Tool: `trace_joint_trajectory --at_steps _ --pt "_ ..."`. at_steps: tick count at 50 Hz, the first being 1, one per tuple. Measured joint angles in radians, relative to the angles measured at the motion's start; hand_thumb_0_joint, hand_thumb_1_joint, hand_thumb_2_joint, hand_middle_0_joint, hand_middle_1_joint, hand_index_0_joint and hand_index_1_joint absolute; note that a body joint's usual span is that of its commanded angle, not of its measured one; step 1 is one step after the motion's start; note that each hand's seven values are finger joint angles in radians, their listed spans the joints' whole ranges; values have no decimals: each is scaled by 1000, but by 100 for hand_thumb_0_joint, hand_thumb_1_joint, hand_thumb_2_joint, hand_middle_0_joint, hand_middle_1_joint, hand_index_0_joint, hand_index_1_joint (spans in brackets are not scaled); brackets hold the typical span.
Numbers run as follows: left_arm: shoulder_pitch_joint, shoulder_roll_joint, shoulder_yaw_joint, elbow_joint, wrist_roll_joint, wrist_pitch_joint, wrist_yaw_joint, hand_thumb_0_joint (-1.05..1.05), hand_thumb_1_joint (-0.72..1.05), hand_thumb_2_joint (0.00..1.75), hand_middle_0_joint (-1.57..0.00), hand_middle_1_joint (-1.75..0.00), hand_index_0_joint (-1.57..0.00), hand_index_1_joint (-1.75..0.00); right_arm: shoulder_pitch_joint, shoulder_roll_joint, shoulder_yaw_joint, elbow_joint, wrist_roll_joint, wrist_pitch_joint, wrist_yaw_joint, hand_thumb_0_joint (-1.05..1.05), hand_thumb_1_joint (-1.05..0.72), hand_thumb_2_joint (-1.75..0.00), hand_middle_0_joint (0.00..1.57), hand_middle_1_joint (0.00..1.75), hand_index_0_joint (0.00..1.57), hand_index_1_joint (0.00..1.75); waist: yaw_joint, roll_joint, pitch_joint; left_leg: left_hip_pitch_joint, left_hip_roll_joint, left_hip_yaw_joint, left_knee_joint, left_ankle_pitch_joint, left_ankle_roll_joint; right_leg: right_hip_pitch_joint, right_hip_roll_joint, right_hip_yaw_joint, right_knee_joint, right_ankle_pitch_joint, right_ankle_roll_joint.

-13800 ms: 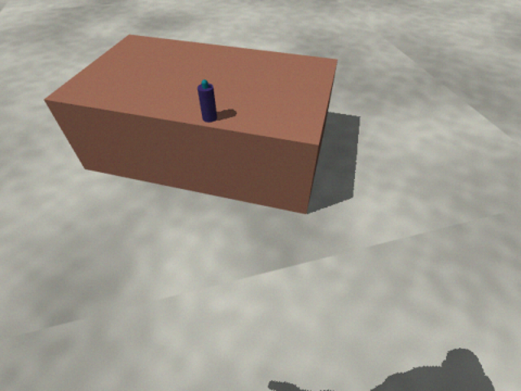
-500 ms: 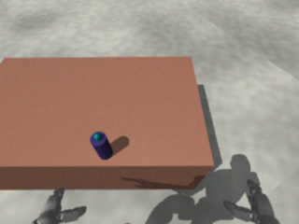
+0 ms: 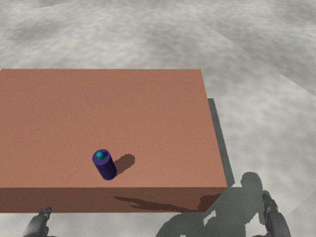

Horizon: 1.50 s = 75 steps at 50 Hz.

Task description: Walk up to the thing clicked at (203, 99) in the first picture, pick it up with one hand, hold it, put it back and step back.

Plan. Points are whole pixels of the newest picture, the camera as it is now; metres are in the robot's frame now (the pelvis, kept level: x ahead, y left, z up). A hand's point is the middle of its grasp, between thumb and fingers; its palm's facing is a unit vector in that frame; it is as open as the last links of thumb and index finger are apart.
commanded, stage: go down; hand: left
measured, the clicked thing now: (104, 163) +0.41 +0.22 -0.21
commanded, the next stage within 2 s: none
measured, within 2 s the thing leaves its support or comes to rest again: neither
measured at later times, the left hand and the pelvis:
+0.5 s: hand (51, 232) +0.16 +0.29 -0.09, palm faces +0.12 -0.94 -0.31, open 17.2 cm; pelvis +0.00 +0.00 -0.01, yaw +0 degrees
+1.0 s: hand (33, 209) +0.21 +0.33 -0.05, palm faces +0.20 -0.93 -0.31, open 17.3 cm; pelvis -0.01 +0.00 -0.03, yaw +1 degrees
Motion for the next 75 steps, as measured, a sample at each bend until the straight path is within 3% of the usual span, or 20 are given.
trace_joint_trajectory --at_steps 13,28,40,48,58,65,75 --pt "47 22 33 -123 0 57 -33 -1 -49 2 -9 -3 -8 -3 79 7 -2 -114 3 10 13 -1 54 -4 6 6 6 5 3 -3 -14 -44 1 -4 61 -37 -1 -40 1 -3 57 -37 0" --pt "115 54 94 -247 -29 83 -79 -1 -47 5 -7 -3 -6 -3 169 19 26 -293 10 17 -4 -1 55 -4 6 6 6 5 3 -10 -60 -98 2 -15 133 -65 -6 -93 3 -12 136 -72 -4" --pt "155 76 123 -332 -54 94 -124 -1 -50 5 -7 -3 -6 -4 208 19 25 -330 12 9 -17 -1 54 -5 6 6 6 5 8 0 -65 -163 0 -17 201 -87 -3 -156 1 -12 202 -95 -1" --pt "30 123 186 -307 -81 53 -124 -1 -51 8 -7 -4 -5 -5 187 15 16 -302 13 -19 -46 -1 53 -5 6 6 6 5 10 -9 -58 -191 -1 -24 236 -92 -3 -181 1 -18 238 -104 -1" --pt "-168 222 246 -99 -113 28 -226 -1 -52 9 -6 -5 -4 -6 168 12 61 -239 16 -31 -54 -1 53 -5 6 6 6 5 -8 3 -63 -204 4 -19 229 -81 -1 -197 6 -12 229 -88 -1" --pt "-274 251 282 27 -110 -47 -284 -1 -56 9 -6 -6 -4 -7 163 16 74 -231 11 -48 -53 -1 52 -6 6 6 6 5 -7 -7 -54 -215 4 -11 224 -74 2 -212 6 -4 227 -80 3" --pt "-391 296 311 182 -93 -167 -318 -1 -57 10 -6 -6 -4 -7 155 3 74 -215 5 -73 -45 -1 52 -6 6 6 6 5 -11 -25 -52 -208 9 -11 212 -65 2 -201 10 -4 204 -65 2"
